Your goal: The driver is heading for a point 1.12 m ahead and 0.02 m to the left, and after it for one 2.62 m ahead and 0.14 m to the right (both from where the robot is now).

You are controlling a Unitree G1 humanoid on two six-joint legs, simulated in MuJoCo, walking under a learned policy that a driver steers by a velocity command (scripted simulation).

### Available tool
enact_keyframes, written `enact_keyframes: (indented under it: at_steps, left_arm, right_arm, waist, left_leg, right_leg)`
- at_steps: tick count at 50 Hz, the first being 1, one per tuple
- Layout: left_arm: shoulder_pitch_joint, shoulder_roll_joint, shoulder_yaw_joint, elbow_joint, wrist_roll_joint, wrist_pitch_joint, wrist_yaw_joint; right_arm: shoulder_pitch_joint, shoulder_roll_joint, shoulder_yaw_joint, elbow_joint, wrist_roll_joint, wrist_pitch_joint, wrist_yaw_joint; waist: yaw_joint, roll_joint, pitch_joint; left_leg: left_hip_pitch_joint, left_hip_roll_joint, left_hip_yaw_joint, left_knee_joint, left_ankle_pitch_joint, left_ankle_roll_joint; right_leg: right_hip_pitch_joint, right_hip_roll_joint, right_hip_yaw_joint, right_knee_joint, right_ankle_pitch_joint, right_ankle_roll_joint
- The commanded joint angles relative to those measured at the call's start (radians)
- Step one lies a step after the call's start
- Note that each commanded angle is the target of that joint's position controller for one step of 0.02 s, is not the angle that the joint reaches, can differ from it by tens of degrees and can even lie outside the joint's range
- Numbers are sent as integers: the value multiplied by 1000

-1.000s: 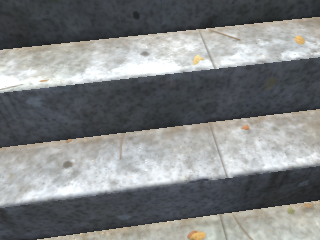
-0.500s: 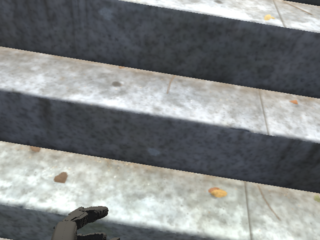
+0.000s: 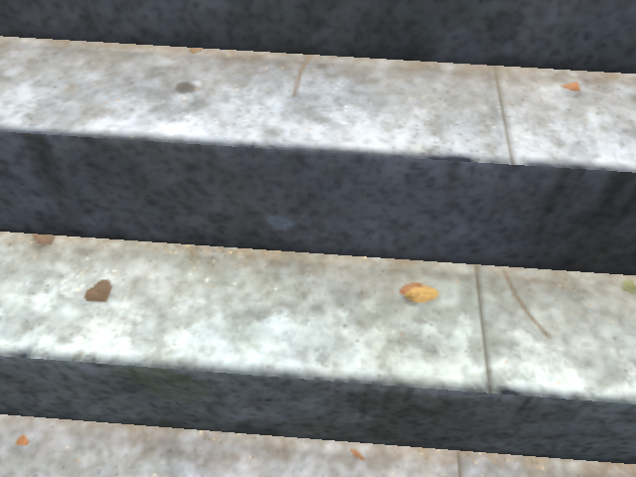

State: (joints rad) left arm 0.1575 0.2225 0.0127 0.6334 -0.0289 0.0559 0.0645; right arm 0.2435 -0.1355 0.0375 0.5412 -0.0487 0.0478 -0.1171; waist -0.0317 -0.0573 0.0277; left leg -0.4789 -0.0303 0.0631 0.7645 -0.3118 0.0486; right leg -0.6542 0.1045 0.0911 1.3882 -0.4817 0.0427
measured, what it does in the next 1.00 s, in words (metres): climbs, turning left: right foot, then left foot 0.22 m higher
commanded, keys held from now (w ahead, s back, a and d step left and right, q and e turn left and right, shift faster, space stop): e+shift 0.02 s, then w+e+shift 0.08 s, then w+shift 0.08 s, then w+q+shift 0.70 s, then w+shift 0.12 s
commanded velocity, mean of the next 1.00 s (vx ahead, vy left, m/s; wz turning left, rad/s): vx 0.74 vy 0.00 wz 0.29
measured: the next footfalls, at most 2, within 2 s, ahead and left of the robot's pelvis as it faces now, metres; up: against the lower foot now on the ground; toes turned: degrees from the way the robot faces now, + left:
right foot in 0.30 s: +0.05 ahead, -0.27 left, +0.00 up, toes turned -13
left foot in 0.70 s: +0.32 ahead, -0.05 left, +0.22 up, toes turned +7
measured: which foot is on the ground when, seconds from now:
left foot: down 0.00-0.30, up 0.32-0.68, down 0.70-1.00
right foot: up 0.00-0.28, down 0.30-0.74, up 0.76-1.00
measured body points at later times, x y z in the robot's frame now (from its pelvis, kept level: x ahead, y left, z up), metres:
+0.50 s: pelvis +0.09 -0.14 +0.00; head +0.06 -0.15 +0.45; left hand +0.14 +0.10 -0.13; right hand +0.26 -0.34 -0.08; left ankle +0.10 -0.01 -0.36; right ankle +0.01 -0.26 -0.70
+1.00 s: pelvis +0.30 -0.11 +0.26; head +0.30 -0.07 +0.71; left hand +0.59 +0.09 +0.33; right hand +0.32 -0.33 +0.13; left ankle +0.28 -0.06 -0.48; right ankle +0.30 -0.26 -0.09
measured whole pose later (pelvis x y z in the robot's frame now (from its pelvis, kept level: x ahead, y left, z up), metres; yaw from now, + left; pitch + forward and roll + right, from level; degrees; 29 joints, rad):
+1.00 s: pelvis +0.30 -0.11 +0.26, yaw +19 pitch +6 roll -5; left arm -0.23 0.04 -0.12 0.42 0.08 -0.19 -0.08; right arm 0.57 -0.15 0.04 0.88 -0.02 -0.09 0.06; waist -0.05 0.01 -0.10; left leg -0.36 -0.10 -0.19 0.52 -0.24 0.09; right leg -1.03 0.05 -0.01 2.35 -0.21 -0.10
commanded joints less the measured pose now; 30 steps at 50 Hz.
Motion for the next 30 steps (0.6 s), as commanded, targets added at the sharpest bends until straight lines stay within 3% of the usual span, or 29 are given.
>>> enact_keyframes:
  at_steps: [1,2,3,4,6,8,9,10,12,13,14,15,16,17,18,19,20,21,22,23,25,26,27,28,29,30]
  left_arm:
    - [71,33,10,-123,7,24,7]
    - [63,29,-1,-125,16,16,-2]
    - [-29,62,10,-145,13,-2,-15]
    - [-57,65,12,-148,21,-15,-29]
    - [-101,19,-12,-174,3,-33,-46]
    - [-167,-13,-38,-199,-1,-54,-71]
    - [-175,-28,-53,-194,4,-65,-87]
    - [-182,-38,-66,-190,5,-72,-94]
    - [-145,-30,-82,-176,13,-76,-101]
    - [-105,-27,-96,-150,7,-73,-103]
    - [-6,-25,-80,-87,25,-68,-105]
    - [102,1,-47,30,39,-50,-97]
    - [305,73,-7,78,54,-82,-103]
    - [458,278,58,65,95,-103,-77]
    - [429,253,52,56,104,-121,-62]
    - [328,236,47,74,92,-119,-51]
    - [265,163,35,83,89,-117,-45]
    - [208,81,15,105,88,-122,-46]
    - [163,-25,-10,116,94,-136,-39]
    - [168,-57,-11,153,99,-142,-42]
    - [148,-66,-11,204,90,-149,-48]
    - [167,-56,-14,227,96,-154,-51]
    - [151,-38,-14,238,98,-150,-56]
    - [104,-24,-13,247,101,-143,-57]
    - [120,-1,-13,269,92,-146,-43]
    - [165,25,-16,306,71,-152,-23]
  right_arm:
    - [-163,-95,-8,-117,31,-3,-49]
    - [-118,-114,-19,-112,24,-11,-38]
    - [-47,-135,-35,-112,7,-33,-35]
    - [-11,-141,-40,-88,-9,-57,-16]
    - [57,-169,-51,-54,-16,-96,8]
    - [103,-204,-72,-13,-6,-105,14]
    - [98,-228,-79,-6,-2,-112,18]
    - [88,-232,-82,2,12,-118,24]
    - [-5,-241,-85,2,46,-118,45]
    - [31,-249,-86,39,97,-76,41]
    - [-88,-225,-79,24,94,-51,44]
    - [-74,-137,-53,37,61,-58,53]
    - [-246,-27,-14,-22,54,-110,95]
    - [-247,27,-1,-36,92,-156,111]
    - [-190,16,-14,-18,100,-185,124]
    - [-279,49,13,-77,99,-181,131]
    - [-262,74,31,-75,83,-174,120]
    - [-218,65,34,-71,68,-165,115]
    - [-171,35,25,-61,69,-145,114]
    - [-124,33,24,-47,86,-133,111]
    - [-97,14,17,-48,96,-108,111]
    - [-117,28,25,-52,94,-95,106]
    - [-156,31,31,-77,95,-89,109]
    - [-240,27,37,-105,98,-85,117]
    - [-374,22,57,-157,83,-73,124]
    - [-501,20,69,-212,112,-70,122]
  waist:
    - [117,125,-132]
    - [90,77,-142]
    - [27,43,-142]
    - [2,40,-130]
    - [-27,117,-137]
    - [-56,144,-140]
    - [-54,156,-156]
    - [-54,149,-151]
    - [-9,150,-135]
    - [4,169,-125]
    - [88,128,-38]
    - [86,29,-29]
    - [216,-103,-57]
    - [277,-286,-237]
    - [244,-96,-252]
    - [178,-89,-80]
    - [146,-54,-35]
    - [86,-20,2]
    - [30,-10,5]
    - [-7,-21,-4]
    - [-61,12,60]
    - [-53,5,79]
    - [-65,11,110]
    - [-67,5,151]
    - [-46,14,146]
    - [-19,-4,158]
  left_leg:
    - [144,289,-389,-238,49,207]
    - [202,255,-308,-232,-7,194]
    - [204,316,-387,-196,-142,200]
    - [221,327,-380,-196,-232,214]
    - [274,368,-428,-229,-351,210]
    - [280,393,-458,-265,-399,191]
    - [257,399,-456,-284,-425,187]
    - [182,395,-454,-291,-424,183]
    - [26,343,-366,-278,-335,156]
    - [-46,253,-243,-334,-350,119]
    - [-217,169,-146,-210,-328,87]
    - [-279,129,-54,-46,-265,105]
    - [-610,69,-90,355,-102,49]
    - [-822,-26,-167,844,-28,-22]
    - [-928,-19,-332,1249,45,-44]
    - [-1061,11,-292,1356,173,-57]
    - [-1051,8,-275,1484,215,-77]
    - [-1055,23,-282,1557,246,-70]
    - [-1002,26,-307,1602,263,-56]
    - [-983,14,-308,1688,231,-32]
    - [-1023,17,-328,1737,178,-9]
    - [-1087,3,-303,1829,144,1]
    - [-1112,23,-291,1746,134,8]
    - [-1075,42,-221,1594,144,25]
    - [-972,75,-83,1371,177,25]
    - [-895,122,-8,1237,139,30]
  right_leg:
    - [-179,-118,72,378,114,84]
    - [-201,-123,1,188,158,76]
    - [-256,-155,39,285,249,74]
    - [-310,-149,-8,372,345,76]
    - [-400,-198,25,358,377,48]
    - [-423,-231,31,277,338,20]
    - [-389,-236,8,199,287,6]
    - [-318,-239,8,122,247,-8]
    - [-100,-236,-39,-136,178,-30]
    - [126,-182,-164,-631,-208,-84]
    - [387,-128,-294,-865,63,-97]
    - [533,-8,-448,-831,177,-76]
    - [843,-205,-38,-708,340,-126]
    - [935,-551,681,-1040,72,-322]
    - [924,-610,815,-1120,-225,-335]
    - [792,-571,587,-1055,-136,-309]
    - [687,-558,449,-1032,12,-300]
    - [594,-533,344,-1019,45,-288]
    - [494,-513,254,-1015,85,-260]
    - [446,-502,185,-1038,136,-250]
    - [404,-494,20,-1082,224,-217]
    - [432,-512,-21,-1098,312,-209]
    - [435,-478,-117,-1116,335,-182]
    - [375,-425,-229,-1157,402,-145]
    - [286,-378,-288,-1249,408,-139]
    - [229,-394,-283,-1398,442,-152]
Keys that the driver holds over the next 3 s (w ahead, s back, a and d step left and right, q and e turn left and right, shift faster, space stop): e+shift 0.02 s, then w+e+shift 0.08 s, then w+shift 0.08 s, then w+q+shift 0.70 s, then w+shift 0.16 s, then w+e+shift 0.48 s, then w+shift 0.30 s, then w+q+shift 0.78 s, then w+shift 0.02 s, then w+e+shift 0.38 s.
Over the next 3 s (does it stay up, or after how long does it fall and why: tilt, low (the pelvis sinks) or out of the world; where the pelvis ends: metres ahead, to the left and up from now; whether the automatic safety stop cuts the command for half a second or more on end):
stays up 0.79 0.03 0.69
